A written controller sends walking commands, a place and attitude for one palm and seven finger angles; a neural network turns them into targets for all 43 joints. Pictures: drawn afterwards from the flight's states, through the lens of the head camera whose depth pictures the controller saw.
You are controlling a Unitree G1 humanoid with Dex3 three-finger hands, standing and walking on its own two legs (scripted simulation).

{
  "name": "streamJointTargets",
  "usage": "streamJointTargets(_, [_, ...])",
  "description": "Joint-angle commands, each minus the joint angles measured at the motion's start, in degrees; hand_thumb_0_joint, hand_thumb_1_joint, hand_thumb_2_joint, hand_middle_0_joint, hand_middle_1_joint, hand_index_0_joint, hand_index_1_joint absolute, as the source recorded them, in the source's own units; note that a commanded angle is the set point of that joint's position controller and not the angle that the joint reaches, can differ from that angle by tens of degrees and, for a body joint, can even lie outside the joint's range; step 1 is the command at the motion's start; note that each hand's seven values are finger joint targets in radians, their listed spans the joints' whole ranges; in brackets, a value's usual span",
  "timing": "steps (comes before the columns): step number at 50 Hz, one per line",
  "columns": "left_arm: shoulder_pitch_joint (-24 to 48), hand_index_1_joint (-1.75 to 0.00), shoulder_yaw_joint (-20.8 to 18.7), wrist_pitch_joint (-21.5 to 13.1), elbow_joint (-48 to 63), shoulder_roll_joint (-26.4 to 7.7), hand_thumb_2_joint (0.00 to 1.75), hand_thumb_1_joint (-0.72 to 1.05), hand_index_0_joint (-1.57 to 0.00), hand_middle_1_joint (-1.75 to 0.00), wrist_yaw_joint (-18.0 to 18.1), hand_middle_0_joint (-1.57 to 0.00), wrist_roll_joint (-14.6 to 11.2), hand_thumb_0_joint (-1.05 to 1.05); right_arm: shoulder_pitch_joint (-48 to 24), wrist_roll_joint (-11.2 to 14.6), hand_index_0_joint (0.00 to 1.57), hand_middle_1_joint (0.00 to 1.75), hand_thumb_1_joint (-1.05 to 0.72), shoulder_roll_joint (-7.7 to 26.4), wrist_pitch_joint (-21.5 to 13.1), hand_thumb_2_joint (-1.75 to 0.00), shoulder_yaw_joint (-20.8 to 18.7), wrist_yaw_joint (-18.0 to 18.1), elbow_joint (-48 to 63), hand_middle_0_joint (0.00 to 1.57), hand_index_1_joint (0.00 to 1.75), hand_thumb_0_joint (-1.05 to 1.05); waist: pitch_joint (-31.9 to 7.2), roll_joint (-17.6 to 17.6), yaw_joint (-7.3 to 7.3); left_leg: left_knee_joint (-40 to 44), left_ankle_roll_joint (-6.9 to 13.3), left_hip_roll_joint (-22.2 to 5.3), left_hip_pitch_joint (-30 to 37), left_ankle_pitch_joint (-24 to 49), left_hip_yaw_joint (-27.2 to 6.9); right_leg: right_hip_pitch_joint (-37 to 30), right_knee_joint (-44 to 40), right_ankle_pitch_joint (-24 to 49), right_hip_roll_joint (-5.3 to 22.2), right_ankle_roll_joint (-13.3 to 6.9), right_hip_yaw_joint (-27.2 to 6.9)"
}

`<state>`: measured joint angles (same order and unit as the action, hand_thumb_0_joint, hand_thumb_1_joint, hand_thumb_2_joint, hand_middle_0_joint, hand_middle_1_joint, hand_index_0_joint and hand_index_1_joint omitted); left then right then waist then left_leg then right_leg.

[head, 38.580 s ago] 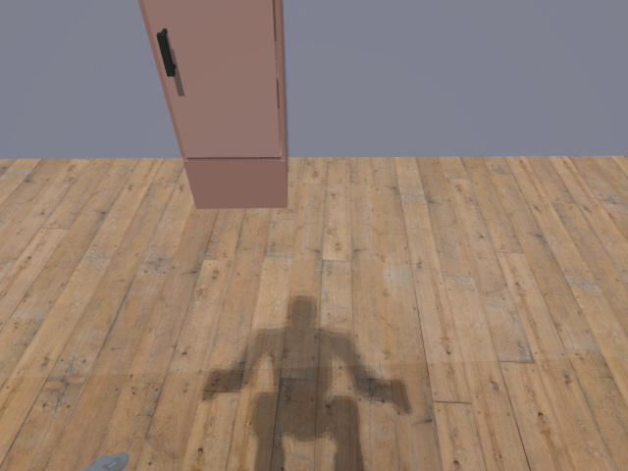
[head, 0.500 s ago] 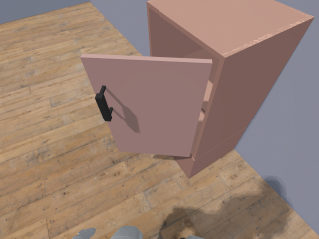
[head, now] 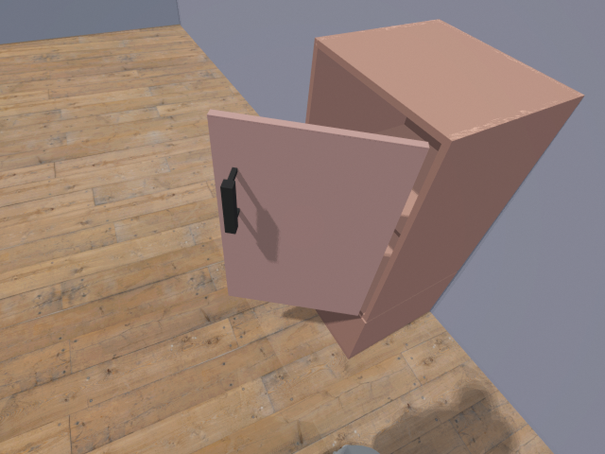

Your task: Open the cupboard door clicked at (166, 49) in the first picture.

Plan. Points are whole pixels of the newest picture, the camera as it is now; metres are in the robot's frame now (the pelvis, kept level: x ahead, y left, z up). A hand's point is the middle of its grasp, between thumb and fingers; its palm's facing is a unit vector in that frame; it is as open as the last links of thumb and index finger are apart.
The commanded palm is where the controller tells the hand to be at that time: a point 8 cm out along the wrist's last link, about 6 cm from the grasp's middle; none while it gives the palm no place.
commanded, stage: come to a stop and stand still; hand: left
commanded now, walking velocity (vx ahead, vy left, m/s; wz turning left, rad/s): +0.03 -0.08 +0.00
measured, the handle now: (232, 200) +0.57 +0.16 -0.05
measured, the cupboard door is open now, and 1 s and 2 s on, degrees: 52 52 52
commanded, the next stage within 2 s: look again from close up in 0.04 s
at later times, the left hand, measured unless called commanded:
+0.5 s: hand out of the picture +0.06 +0.12 -0.17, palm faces -0.01 -0.96 -0.29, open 7.2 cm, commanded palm none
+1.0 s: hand (223, 404) +0.19 +0.11 -0.03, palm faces +0.15 -0.99 -0.06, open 7.7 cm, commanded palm +0.10 +0.17 -0.07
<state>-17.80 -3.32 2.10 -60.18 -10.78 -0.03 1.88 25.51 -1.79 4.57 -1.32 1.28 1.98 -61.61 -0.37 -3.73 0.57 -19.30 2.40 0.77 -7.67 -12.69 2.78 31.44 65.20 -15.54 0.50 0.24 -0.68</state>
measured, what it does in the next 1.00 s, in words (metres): steps on the spot: right foot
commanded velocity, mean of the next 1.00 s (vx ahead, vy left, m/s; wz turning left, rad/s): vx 0.00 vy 0.00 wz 0.00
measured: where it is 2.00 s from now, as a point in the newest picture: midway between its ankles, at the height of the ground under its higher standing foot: outside the picture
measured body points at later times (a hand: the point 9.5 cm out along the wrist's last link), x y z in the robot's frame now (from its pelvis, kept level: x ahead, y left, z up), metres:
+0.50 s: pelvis +0.01 -0.06 -0.02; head +0.00 -0.11 +0.43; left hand +0.06 +0.17 -0.15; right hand +0.01 -0.27 -0.20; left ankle -0.03 +0.09 -0.75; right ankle +0.00 -0.16 -0.75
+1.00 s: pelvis -0.03 -0.07 -0.03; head -0.01 -0.09 +0.42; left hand +0.18 +0.16 -0.02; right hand +0.11 -0.34 -0.13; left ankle -0.03 +0.09 -0.75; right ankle +0.00 -0.16 -0.75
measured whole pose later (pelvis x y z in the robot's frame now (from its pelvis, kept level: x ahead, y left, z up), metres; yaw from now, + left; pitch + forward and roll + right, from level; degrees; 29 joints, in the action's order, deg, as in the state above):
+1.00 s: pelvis -0.03 -0.07 -0.03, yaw +1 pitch +5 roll +1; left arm -17.6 -5.9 -19.2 -16.4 -8.7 -4.2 -11.2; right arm 13.5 0.9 14.9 -17.9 -2.9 4.6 -44.3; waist -3.8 1.5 1.5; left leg -39.5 -1.2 -1.9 -23.6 -20.6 -1.4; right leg 28.0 41.9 -18.8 1.4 -1.6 3.1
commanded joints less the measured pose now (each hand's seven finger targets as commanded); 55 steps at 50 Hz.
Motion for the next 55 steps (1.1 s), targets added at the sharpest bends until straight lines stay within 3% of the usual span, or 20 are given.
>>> streamJointTargets(1, [5.2,-0.3,0.3,-1.6,4.4,-1.4,0.9,0.9,-0.2,-0.3,0.3,-0.2,-0.4,0.0,6.7,-0.1,0.2,0.3,-0.9,8.9,-1.8,-0.9,-1.9,1.3,-0.1,0.2,0.3,0.0,4.8,9.3,1.83,4.9,8.8,-17.2,5.3,23.4,-13.4,7.2,-3.6,-3.7,2.3,0.4,0.2])
streamJointTargets(6, [6.9,-0.3,1.3,-1.8,3.9,1.0,0.9,0.9,-0.2,-0.3,0.6,-0.2,-1.2,0.0,5.7,-0.4,0.2,0.3,-0.9,9.1,-0.7,-0.9,-2.3,1.3,-1.9,0.2,0.3,0.0,3.8,15.4,2.1,2.2,7.9,-15.4,0.3,24.8,-10.6,-7.4,-22.8,-9.6,1.3,-0.4,3.6])
streamJointTargets(7, [-1.9,-0.3,2.3,-2.9,-2.7,-2.1,0.9,0.9,-0.2,-0.3,2.3,-0.2,-1.1,0.0,-5.8,0.6,0.2,0.3,-0.9,13.8,-1.6,-0.9,-3.1,-0.1,0.3,0.2,0.3,0.0,1.8,18.3,-3.59,-7.4,4.4,-16.0,-10.8,16.8,-4.9,-16.6,-23.9,2.6,6.7,-3.2,-1.5])
streamJointTargets(8, [-5.9,-0.3,2.3,-3.0,-0.8,-4.3,0.9,0.9,-0.2,-0.3,1.8,-0.2,-0.9,0.0,-6.8,0.5,0.2,0.3,-0.9,7.7,-1.0,-0.9,-2.1,-0.8,4.2,0.2,0.3,0.0,2.0,8.8,-4.89,-9.2,0.7,-8.4,-17.2,-7.5,-1.5,-20.6,-35.2,-4.4,3.7,-2.0,-0.5])
streamJointTargets(9, [-7.0,-0.3,1.6,-3.8,-0.9,-4.8,0.9,0.9,-0.2,-0.3,1.9,-0.2,-0.8,0.0,-3.5,0.2,0.2,0.3,-0.9,6.8,-1.3,-0.9,-1.9,-0.8,4.0,0.2,0.3,0.0,-1.3,8.6,-3.14,-14.0,-0.5,-4.0,-13.5,-4.2,-1.2,-19.6,-37.5,4.8,8.2,-4.7,-9.2])
streamJointTargets(12, [0.5,-0.3,2.4,-4.6,-0.9,-6.3,0.9,0.9,-0.2,-0.3,1.8,-0.2,-0.7,0.0,3.6,0.7,0.2,0.3,-0.9,1.7,-0.9,-0.9,-0.8,-1.2,2.4,0.2,0.3,0.0,-3.0,6.0,1.85,-10.4,-2.1,-1.8,-4.4,-3.1,-1.7,-15.2,-35.2,15.7,10.5,-5.5,-5.5])
streamJointTargets(14, [0.3,-0.3,2.1,-4.3,-2.0,-3.6,0.9,0.9,-0.2,-0.3,2.3,-0.2,-1.2,0.0,3.2,0.9,0.2,0.3,-0.9,7.5,-0.8,-0.9,-1.9,-0.6,0.9,0.2,0.3,0.0,-4.9,0.4,1.52,-12.0,-0.9,-7.9,-3.5,18.6,-4.7,-19.5,-30.2,17.3,3.7,-2.3,0.2])
streamJointTargets(20, [2.5,-0.3,2.3,-3.7,-1.8,-3.7,0.9,0.9,-0.2,-0.3,2.3,-0.2,-1.4,0.0,-0.7,0.8,0.2,0.3,-0.9,7.1,0.4,-0.9,-1.6,-0.1,1.3,0.2,0.3,0.0,6.6,2.4,1.34,-8.0,-2.1,-5.3,-5.4,3.7,-2.5,-14.8,-36.4,12.4,5.4,-3.0,-3.2])
streamJointTargets(26, [2.2,-0.3,1.7,-3.9,-0.9,-4.7,0.9,0.9,-0.2,-0.3,2.2,-0.2,-1.1,0.0,-2.5,0.7,0.2,0.3,-0.9,6.7,1.1,-0.9,-1.8,-0.4,1.1,0.2,0.3,0.0,7.2,-3.0,1.39,-7.8,-2.4,-3.9,-3.1,-2.0,-1.2,-13.1,-42.4,5.5,6.5,-3.7,-5.5])
streamJointTargets(37, [0.9,-0.3,1.0,-4.2,-0.6,-5.7,0.9,0.9,-0.2,-0.3,1.8,-0.2,-1.4,0.0,-3.7,0.9,0.2,0.3,-0.9,8.3,0.7,-0.9,-1.7,-0.3,0.0,0.2,0.3,0.0,3.3,2.8,0.57,-5.6,-3.0,-4.7,-2.4,2.1,-1.4,-18.7,-43.3,10.1,6.4,-3.7,-4.2])
streamJointTargets(38, [-8.8,-0.3,-0.2,-5.4,-3.4,-8.8,0.9,0.9,-0.2,-0.3,4.3,-0.2,-1.1,0.0,-11.6,1.3,0.2,0.3,-0.9,11.1,0.3,-0.9,-3.0,-0.7,4.0,0.2,0.3,0.0,3.4,-22.3,-5.41,-22.4,-4.0,-4.2,-15.2,-6.5,0.7,-27.7,-42.9,54.3,10.7,3.0,-10.8])
streamJointTargets(39, [39.3,-0.32,-3.5,-20.6,81.2,-18.5,0.89,0.88,-0.2,-0.32,1.6,-0.2,-13.4,0.0,-14.2,3.4,0.2,0.3,-0.9,21.1,-10.6,-0.9,-4.7,2.7,23.2,0.2,0.3,0.0,-21.0,-1.9,3.06,-14.3,0.7,0.1,-2.9,5.4,-2.3,-29.7,-34.6,39.4,7.7,-0.3,-9.1])
streamJointTargets(40, [9.1,-0.33,-5.2,-17.1,61.9,-16.3,0.88,0.85,-0.2,-0.33,3.5,-0.2,-8.1,0.0,-13.5,2.8,0.2,0.3,-0.9,15.7,-15.0,-0.9,-3.9,4.4,18.4,0.2,0.3,0.0,-24.6,12.3,-0.31,-8.8,1.1,-0.8,1.9,11.0,1.5,-28.8,-34.4,24.0,3.4,-1.8,-5.5])
streamJointTargets(41, [7.9,-0.34,-2.6,-14.4,60.7,-10.4,0.87,0.83,-0.21,-0.34,6.2,-0.21,-9.8,0.0,-15.2,3.2,0.2,0.3,-0.9,16.2,-16.1,-0.9,-3.7,4.4,15.6,0.2,0.3,0.0,-16.4,23.0,-0.71,-8.0,-0.5,-0.7,-0.1,8.9,0.6,-22.8,-36.4,12.8,2.5,-2.1,-0.8])
streamJointTargets(42, [-5.3,-0.36,2.3,-9.8,49.8,0.7,0.86,0.81,-0.21,-0.36,6.4,-0.21,-11.2,0.0,-15.8,4.4,0.2,0.3,-0.9,12.6,-16.6,-0.9,-2.8,3.9,15.8,0.2,0.3,0.0,-6.4,14.0,0.18,-6.2,-0.8,-1.4,-5.2,2.6,-2.0,-17.0,-38.2,5.1,1.9,-1.5,1.7])
streamJointTargets(43, [3.4,-0.37,3.0,-11.8,58.6,1.0,0.85,0.78,-0.21,-0.37,4.9,-0.21,-13.3,0.0,-16.8,5.1,0.2,0.3,-0.9,14.7,-18.1,-0.9,-3.1,4.0,20.2,0.2,0.3,0.0,1.8,9.2,2.05,-7.3,-0.6,-1.4,-8.4,-0.2,-3.2,-12.0,-38.7,1.9,1.6,-0.3,1.9])
streamJointTargets(47, [-2.2,-0.43,-6.0,-22.8,46.4,-3.9,0.81,0.69,-0.22,-0.43,-4.0,-0.22,-13.3,0.0,-13.9,2.7,0.2,0.3,-0.9,16.0,-20.5,-0.9,-5.6,3.2,24.3,0.2,0.3,0.0,0.4,-12.9,0.33,-20.0,-0.9,1.0,-22.8,-2.7,-2.9,-4.5,-34.9,-7.0,3.6,2.2,-2.4])
streamJointTargets(49, [-10.9,-0.47,-7.0,-29.8,41.0,-1.6,0.79,0.64,-0.22,-0.47,-10.2,-0.22,-14.7,0.0,-16.0,2.4,0.2,0.3,-0.9,15.4,-20.7,-0.9,-6.6,1.6,28.3,0.2,0.3,0.0,-2.6,-15.0,-2.87,-23.6,-1.9,1.4,-30.1,-5.5,-3.1,-2.8,-28.7,-8.8,2.8,1.2,-2.1])
streamJointTargets(51, [-17.6,-0.5,-10.5,-35.7,39.3,-3.3,0.77,0.6,-0.22,-0.5,-17.3,-0.22,-16.1,0.0,-16.9,2.5,0.2,0.3,-0.9,15.9,-20.2,-0.9,-7.6,-0.6,31.9,0.2,0.3,0.0,-8.4,-5.9,-5.92,-28.3,-2.8,2.1,-31.9,-3.1,-1.7,-4.4,-21.2,-0.9,2.5,-0.6,-1.9])
streamJointTargets(55, [-8.0,-0.55,-10.6,-41.4,49.2,-6.9,0.73,0.5,-0.23,-0.55,-26.4,-0.23,-17.9,0.0,-20.2,3.0,0.2,0.3,-0.9,16.5,-19.3,-0.9,-7.4,-1.6,38.3,0.2,0.3,0.0,-15.7,1.5,-4.39,-37.2,-2.1,2.5,-38.7,-5.7,0.4,1.9,-14.7,-2.9,3.1,-1.3,-4.2])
